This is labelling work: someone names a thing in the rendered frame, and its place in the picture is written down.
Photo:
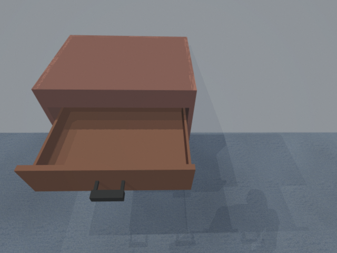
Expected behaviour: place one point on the drawer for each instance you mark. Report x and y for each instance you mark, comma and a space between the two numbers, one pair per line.
147, 147

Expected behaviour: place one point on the handle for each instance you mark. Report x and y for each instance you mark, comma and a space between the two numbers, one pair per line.
107, 195

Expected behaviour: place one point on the cabinet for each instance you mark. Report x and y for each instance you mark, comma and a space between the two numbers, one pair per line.
101, 71

